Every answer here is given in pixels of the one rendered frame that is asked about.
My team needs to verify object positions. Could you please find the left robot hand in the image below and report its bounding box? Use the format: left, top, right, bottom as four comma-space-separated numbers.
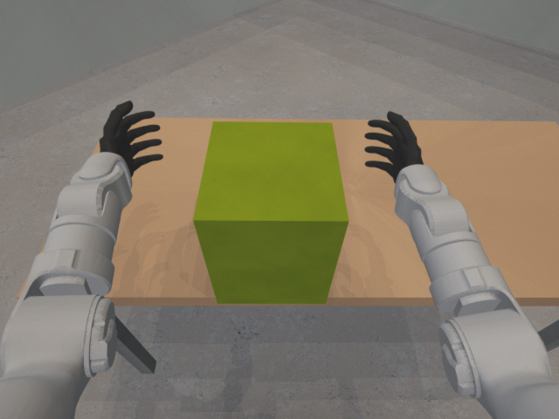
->
100, 100, 163, 177

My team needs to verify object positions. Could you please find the left robot upper arm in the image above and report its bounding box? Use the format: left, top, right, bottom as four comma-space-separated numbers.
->
0, 294, 117, 419

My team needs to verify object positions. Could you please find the right robot forearm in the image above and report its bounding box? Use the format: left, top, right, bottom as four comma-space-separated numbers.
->
394, 164, 551, 377

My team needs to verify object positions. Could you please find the carton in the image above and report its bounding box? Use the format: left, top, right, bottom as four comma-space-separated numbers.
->
193, 121, 349, 304

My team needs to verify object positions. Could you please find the left robot forearm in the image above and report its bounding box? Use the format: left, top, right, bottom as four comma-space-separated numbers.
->
0, 152, 132, 374

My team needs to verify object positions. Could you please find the table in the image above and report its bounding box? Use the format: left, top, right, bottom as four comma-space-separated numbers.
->
17, 117, 559, 374

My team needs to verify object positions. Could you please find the right robot upper arm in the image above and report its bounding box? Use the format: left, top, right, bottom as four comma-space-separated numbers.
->
438, 308, 559, 419

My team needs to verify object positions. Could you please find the right robot hand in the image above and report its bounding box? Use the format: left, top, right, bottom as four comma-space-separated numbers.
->
365, 111, 424, 184

